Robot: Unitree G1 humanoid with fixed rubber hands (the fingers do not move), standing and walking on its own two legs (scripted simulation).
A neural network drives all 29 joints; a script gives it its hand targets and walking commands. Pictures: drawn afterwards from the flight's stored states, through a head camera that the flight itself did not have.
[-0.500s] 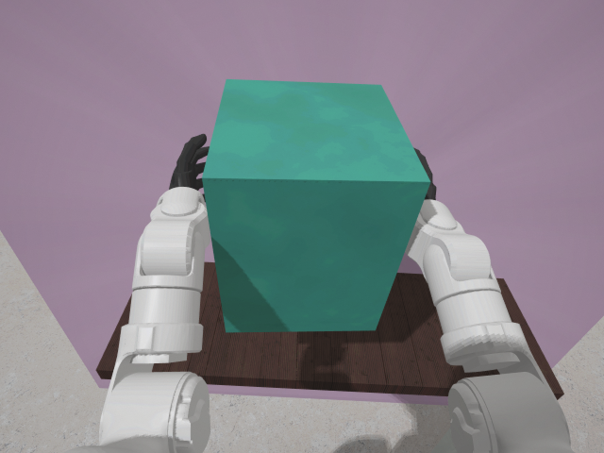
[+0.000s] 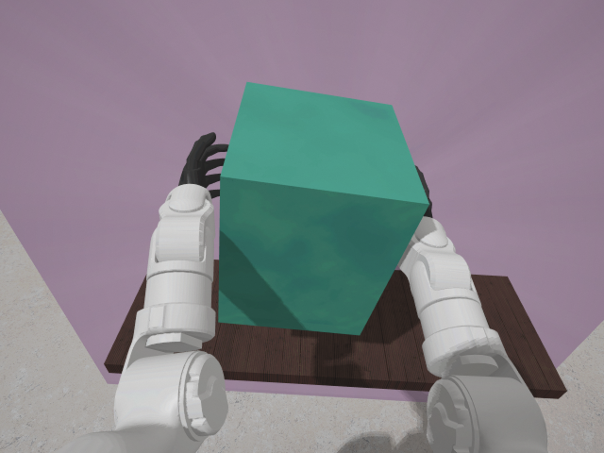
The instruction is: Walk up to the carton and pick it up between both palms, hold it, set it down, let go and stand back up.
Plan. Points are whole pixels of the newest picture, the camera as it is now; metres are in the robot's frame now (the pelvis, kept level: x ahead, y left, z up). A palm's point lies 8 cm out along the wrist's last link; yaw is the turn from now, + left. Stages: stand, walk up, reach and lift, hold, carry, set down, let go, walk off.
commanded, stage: set down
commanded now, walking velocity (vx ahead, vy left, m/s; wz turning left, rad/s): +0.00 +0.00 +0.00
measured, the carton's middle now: (305, 213) +0.38 +0.01 +0.16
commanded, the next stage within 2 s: none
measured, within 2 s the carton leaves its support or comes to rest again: neither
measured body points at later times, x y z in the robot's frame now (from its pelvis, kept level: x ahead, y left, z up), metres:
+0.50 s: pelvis +0.03 +0.01 +0.00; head +0.02 +0.05 +0.45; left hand +0.43 +0.15 +0.13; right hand +0.40 -0.14 +0.12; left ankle +0.03 +0.11 -0.75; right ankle +0.02 -0.12 -0.75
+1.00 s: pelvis +0.02 +0.01 +0.00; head +0.02 +0.04 +0.45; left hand +0.43 +0.16 +0.11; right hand +0.40 -0.13 +0.10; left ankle +0.03 +0.11 -0.75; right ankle +0.02 -0.12 -0.75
